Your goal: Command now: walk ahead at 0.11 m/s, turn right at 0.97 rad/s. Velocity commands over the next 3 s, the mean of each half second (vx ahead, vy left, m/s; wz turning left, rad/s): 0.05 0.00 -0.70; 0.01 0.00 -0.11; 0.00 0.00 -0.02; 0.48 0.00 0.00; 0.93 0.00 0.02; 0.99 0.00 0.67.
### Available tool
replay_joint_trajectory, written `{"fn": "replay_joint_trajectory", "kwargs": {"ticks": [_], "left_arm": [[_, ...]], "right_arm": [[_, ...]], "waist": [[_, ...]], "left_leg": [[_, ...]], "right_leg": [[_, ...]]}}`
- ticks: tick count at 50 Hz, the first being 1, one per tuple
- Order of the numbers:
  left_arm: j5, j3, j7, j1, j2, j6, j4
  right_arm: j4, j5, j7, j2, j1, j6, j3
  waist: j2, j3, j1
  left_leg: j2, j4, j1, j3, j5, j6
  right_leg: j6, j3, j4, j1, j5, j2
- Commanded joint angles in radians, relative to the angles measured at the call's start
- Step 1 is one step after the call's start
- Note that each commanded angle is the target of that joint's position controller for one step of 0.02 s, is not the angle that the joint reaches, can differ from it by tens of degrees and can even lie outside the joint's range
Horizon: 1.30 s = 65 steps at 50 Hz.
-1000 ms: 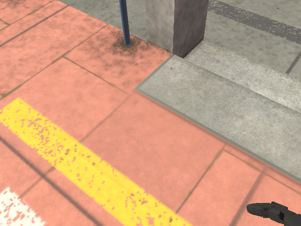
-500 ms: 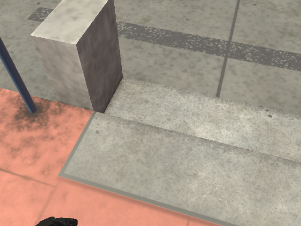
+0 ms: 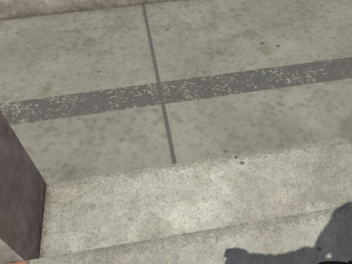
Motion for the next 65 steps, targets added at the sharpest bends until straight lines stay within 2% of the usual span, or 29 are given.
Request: {"fn": "replay_joint_trajectory", "kwargs": {"ticks": [1, 2, 3, 5, 6, 10, 12, 14, 17, 18, 19, 20, 22, 25, 31, 34, 35, 36, 37, 38, 41, 43, 44, 45, 46, 47, 48, 51, 65], "left_arm": [[-0.005, -0.045, -0.020, -0.048, -0.082, -0.016, -0.148], [0.023, -0.045, -0.005, 0.083, -0.060, -0.008, -0.137], [0.040, -0.016, 0.016, 0.008, 0.056, 0.021, -0.118], [0.059, -0.002, 0.065, -0.005, 0.108, 0.056, -0.100], [0.074, -0.020, 0.066, -0.022, 0.063, 0.051, -0.109], [0.029, -0.084, -0.031, -0.097, -0.030, 0.067, -0.155], [0.026, -0.079, -0.059, -0.140, 0.005, 0.075, -0.172], [0.013, -0.056, -0.049, -0.096, 0.055, 0.068, -0.152], [-0.013, -0.012, -0.008, -0.064, 0.107, 0.040, -0.145], [-0.009, 0.013, 0.013, -0.059, 0.172, 0.029, -0.166], [-0.008, 0.032, 0.023, -0.071, 0.258, 0.020, -0.206], [-0.017, -0.011, 0.066, -0.056, 0.063, 0.103, -0.156], [-0.025, -0.032, 0.087, -0.148, 0.053, 0.165, -0.168], [-0.013, -0.040, 0.096, -0.212, 0.029, 0.166, -0.174], [-0.006, -0.041, 0.102, -0.161, 0.013, 0.154, -0.114], [-0.019, -0.050, 0.109, -0.160, -0.011, 0.158, -0.090], [-0.006, -0.053, 0.061, -0.112, -0.014, 0.136, -0.083], [-0.011, -0.021, 0.054, -0.084, 0.044, 0.125, -0.104], [0.001, -0.004, 0.056, -0.174, 0.078, 0.123, -0.090], [0.013, -0.015, 0.067, -0.173, 0.017, 0.123, -0.091], [0.030, -0.012, 0.100, -0.132, -0.010, 0.096, -0.072], [-0.009, -0.037, 0.061, -0.102, -0.090, 0.084, -0.052], [-0.032, -0.045, 0.044, -0.150, -0.106, 0.083, -0.066], [-0.046, -0.043, 0.032, -0.149, -0.079, 0.076, -0.089], [-0.051, -0.025, 0.015, -0.217, 0.014, 0.066, -0.103], [-0.026, -0.013, 0.001, -0.185, 0.019, 0.067, -0.090], [-0.018, -0.001, 0.000, -0.166, 0.042, 0.067, -0.080], [-0.022, -0.012, 0.011, -0.195, -0.010, 0.061, -0.098], [-0.019, -0.005, 0.013, -0.215, -0.003, 0.052, -0.106]], "right_arm": [[0.038, 0.006, -0.031, -0.240, 0.313, -0.040, -0.067], [0.010, -0.042, -0.023, -0.231, 0.256, -0.031, -0.068], [-0.004, -0.052, -0.030, -0.201, 0.187, -0.035, -0.083], [-0.049, 0.019, -0.032, -0.112, 0.002, -0.026, -0.061], [-0.057, 0.019, -0.042, -0.074, -0.029, -0.023, -0.048], [-0.069, -0.019, -0.092, -0.197, -0.072, -0.033, -0.100], [-0.060, -0.033, -0.090, -0.227, -0.018, -0.034, -0.116], [-0.072, -0.044, -0.068, -0.238, -0.026, -0.033, -0.125], [-0.043, -0.044, -0.028, -0.142, -0.029, -0.033, -0.087], [-0.033, -0.046, -0.025, -0.068, 0.069, -0.030, -0.064], [-0.081, -0.032, -0.032, -0.034, 0.090, -0.038, -0.048], [-0.018, -0.017, -0.012, -0.118, 0.020, 0.069, -0.072], [-0.006, -0.003, 0.009, -0.053, 0.081, 0.144, -0.056], [0.042, -0.003, 0.010, -0.082, 0.121, 0.168, -0.061], [0.056, -0.007, -0.004, -0.030, 0.079, 0.172, -0.032], [0.092, -0.019, -0.011, -0.016, 0.144, 0.151, -0.020], [0.065, -0.019, 0.022, -0.076, 0.123, 0.099, -0.050], [0.033, -0.009, 0.038, -0.098, 0.052, 0.061, -0.052], [0.055, -0.025, 0.053, -0.085, 0.078, 0.032, -0.059], [0.053, -0.018, 0.051, -0.117, 0.030, 0.013, -0.079], [-0.011, 0.013, 0.039, 0.005, -0.131, -0.037, -0.040], [0.008, 0.042, 0.047, -0.017, -0.159, -0.029, -0.041], [0.040, 0.028, 0.065, -0.020, -0.078, -0.009, -0.043], [0.063, 0.021, 0.086, 0.021, -0.007, 0.011, -0.031], [0.061, 0.015, 0.093, 0.010, 0.106, 0.015, -0.043], [0.074, 0.004, 0.087, -0.057, 0.050, 0.026, -0.063], [0.052, -0.005, 0.086, -0.049, -0.006, 0.032, -0.062], [0.058, 0.003, 0.080, -0.028, -0.035, 0.025, -0.059], [0.117, 0.003, 0.065, -0.040, -0.084, 0.020, -0.064]], "waist": [[0.147, -0.354, -0.098], [0.219, -0.416, -0.050], [0.075, -0.199, -0.076], [0.079, -0.150, -0.004], [0.091, -0.134, 0.006], [0.021, -0.093, -0.014], [0.043, -0.089, -0.056], [0.047, -0.101, -0.047], [0.038, -0.128, -0.002], [-0.112, -0.212, -0.031], [-0.284, -0.231, -0.032], [-0.132, -0.166, 0.028], [-0.141, -0.116, -0.043], [-0.160, -0.113, -0.062], [-0.206, -0.092, -0.001], [-0.119, -0.097, -0.035], [0.171, -0.075, -0.031], [0.169, -0.004, 0.009], [0.091, 0.028, -0.043], [0.109, 0.021, -0.032], [0.073, -0.031, 0.020], [-0.018, -0.043, 0.046], [0.019, -0.069, -0.005], [-0.006, -0.122, -0.014], [-0.102, -0.097, -0.112], [-0.026, -0.081, -0.067], [-0.033, -0.066, -0.056], [-0.019, -0.053, -0.045], [-0.036, -0.084, -0.037]], "left_leg": [[0.296, -0.068, 0.725, -0.259, 0.810, 0.411], [0.552, -0.127, 0.854, -0.542, 0.891, 0.628], [0.501, -0.157, 0.627, -0.450, 0.719, 0.525], [0.344, -0.241, 0.344, -0.171, 0.387, 0.347], [0.305, -0.280, 0.263, -0.090, 0.353, 0.326], [0.187, -0.342, 0.117, 0.164, 0.195, 0.255], [0.222, -0.311, 0.179, 0.149, 0.190, 0.257], [0.293, -0.272, 0.211, 0.088, 0.129, 0.277], [0.294, -0.161, 0.135, 0.095, -0.060, 0.209], [0.209, 0.009, 0.078, 0.214, -0.235, 0.105], [0.019, 0.168, -0.103, 0.283, -0.550, 0.003], [0.040, 0.378, -0.165, 0.195, -0.613, 0.003], [0.055, 0.423, -0.098, 0.126, -0.499, 0.008], [0.031, 0.455, 0.046, 0.154, -0.394, 0.014], [0.013, 0.146, 0.157, 0.155, -0.413, 0.073], [0.040, -0.159, 0.345, 0.114, -0.172, 0.105], [0.043, -0.101, 0.434, 0.122, -0.111, 0.137], [0.207, -0.187, 0.266, -0.064, -0.256, 0.313], [0.283, -0.292, 0.115, -0.164, -0.450, 0.366], [0.278, -0.336, 0.057, -0.145, -0.536, 0.344], [0.252, -0.278, 0.066, -0.110, -0.303, 0.271], [0.170, -0.158, 0.142, -0.017, -0.170, 0.212], [0.150, -0.138, 0.146, -0.016, -0.108, 0.183], [0.129, -0.106, 0.161, -0.005, -0.126, 0.129], [0.068, -0.107, 0.219, 0.092, -0.146, 0.087], [0.057, -0.078, 0.292, 0.118, -0.164, 0.080], [0.048, -0.064, 0.292, 0.121, -0.152, 0.088], [0.062, -0.086, 0.243, 0.104, -0.137, 0.105], [0.053, -0.102, 0.215, 0.099, -0.110, 0.080]], "right_leg": [[0.143, 0.021, 0.361, -0.293, 0.154, -0.014], [0.201, -0.088, 0.556, -0.531, -0.438, 0.017], [0.219, -0.151, 0.683, -0.568, -0.409, -0.122], [0.224, -0.209, 0.723, -0.426, -0.280, -0.238], [0.217, -0.236, 0.710, -0.375, -0.235, -0.271], [0.212, -0.361, 0.504, -0.234, -0.113, -0.335], [0.204, -0.372, 0.338, -0.248, -0.078, -0.356], [0.168, -0.345, 0.210, -0.216, 0.013, -0.347], [0.039, -0.337, -0.026, -0.020, 0.307, -0.285], [-0.123, -0.182, -0.073, 0.121, 0.705, -0.433], [-0.371, 0.188, -0.211, 0.167, 0.786, -0.691], [-0.171, 0.099, -0.165, 0.143, 0.906, -0.628], [-0.071, -0.073, -0.166, 0.024, 0.864, -0.512], [-0.041, -0.169, -0.199, -0.096, 0.727, -0.449], [-0.065, -0.112, -0.187, -0.083, 0.451, -0.454], [0.010, -0.096, -0.155, -0.167, 0.263, -0.415], [-0.012, -0.001, -0.150, -0.322, -0.043, -0.406], [0.068, -0.210, -0.110, -0.366, -0.167, -0.268], [0.132, -0.294, 0.037, -0.277, -0.090, -0.223], [0.146, -0.324, 0.136, -0.193, -0.073, -0.219], [0.158, -0.281, 0.271, -0.135, -0.124, -0.271], [0.157, -0.342, -0.125, -0.068, 0.121, -0.291], [0.149, -0.333, -0.151, -0.002, 0.242, -0.281], [0.115, -0.279, -0.145, 0.060, 0.417, -0.324], [0.029, -0.212, -0.121, -0.081, 0.320, -0.333], [0.027, -0.226, -0.148, -0.153, 0.220, -0.322], [0.039, -0.240, -0.167, -0.185, 0.169, -0.319], [0.064, -0.244, -0.158, -0.157, 0.124, -0.311], [0.056, -0.256, -0.134, -0.069, 0.214, -0.315]]}}
Next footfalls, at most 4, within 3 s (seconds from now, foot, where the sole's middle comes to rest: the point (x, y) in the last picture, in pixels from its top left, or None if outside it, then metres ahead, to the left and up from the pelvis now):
0.34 right None -0.01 -0.09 -0.77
0.70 left None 0.06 0.11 -0.77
1.92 left None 0.20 0.10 -0.77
2.40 right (252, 247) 0.54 -0.22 -0.77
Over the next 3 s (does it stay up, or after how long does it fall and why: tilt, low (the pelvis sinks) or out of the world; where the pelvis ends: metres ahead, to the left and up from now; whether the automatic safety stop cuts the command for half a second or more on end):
stays up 0.88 -0.19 -0.15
